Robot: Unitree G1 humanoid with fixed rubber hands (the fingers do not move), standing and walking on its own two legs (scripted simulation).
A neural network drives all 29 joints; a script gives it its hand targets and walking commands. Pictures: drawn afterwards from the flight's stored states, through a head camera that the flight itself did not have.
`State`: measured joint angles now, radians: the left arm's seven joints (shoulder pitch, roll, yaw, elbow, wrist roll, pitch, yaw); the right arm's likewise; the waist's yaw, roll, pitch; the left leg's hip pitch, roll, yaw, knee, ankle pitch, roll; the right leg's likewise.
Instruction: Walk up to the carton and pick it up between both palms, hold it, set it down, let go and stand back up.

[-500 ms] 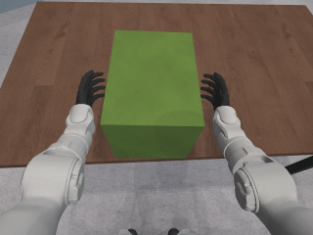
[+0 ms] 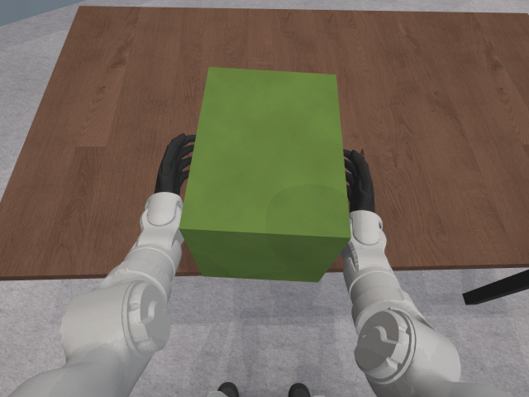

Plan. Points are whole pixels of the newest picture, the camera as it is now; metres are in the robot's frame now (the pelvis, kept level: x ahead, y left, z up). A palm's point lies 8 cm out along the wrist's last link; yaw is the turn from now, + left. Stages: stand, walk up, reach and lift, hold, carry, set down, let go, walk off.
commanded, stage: reach and lift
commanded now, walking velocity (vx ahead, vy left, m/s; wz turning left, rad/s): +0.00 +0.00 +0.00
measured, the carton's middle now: (266, 180) +0.46 +0.00 -0.02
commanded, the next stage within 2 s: none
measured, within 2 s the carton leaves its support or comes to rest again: neither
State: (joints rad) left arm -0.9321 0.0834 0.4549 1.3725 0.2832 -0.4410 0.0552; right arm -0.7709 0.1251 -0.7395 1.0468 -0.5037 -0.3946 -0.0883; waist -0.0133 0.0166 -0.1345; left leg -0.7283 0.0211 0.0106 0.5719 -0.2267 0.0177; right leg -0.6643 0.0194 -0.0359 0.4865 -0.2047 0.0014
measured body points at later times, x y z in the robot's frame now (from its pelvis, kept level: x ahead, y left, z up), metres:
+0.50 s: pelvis +0.02 -0.01 +0.01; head +0.13 +0.01 +0.45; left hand +0.44 +0.15 +0.01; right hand +0.42 -0.15 +0.01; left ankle +0.01 +0.10 -0.73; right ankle +0.00 -0.12 -0.73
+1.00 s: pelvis +0.02 -0.01 +0.02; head +0.13 +0.02 +0.45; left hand +0.44 +0.15 +0.01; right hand +0.42 -0.15 +0.00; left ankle +0.01 +0.10 -0.73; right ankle +0.00 -0.12 -0.73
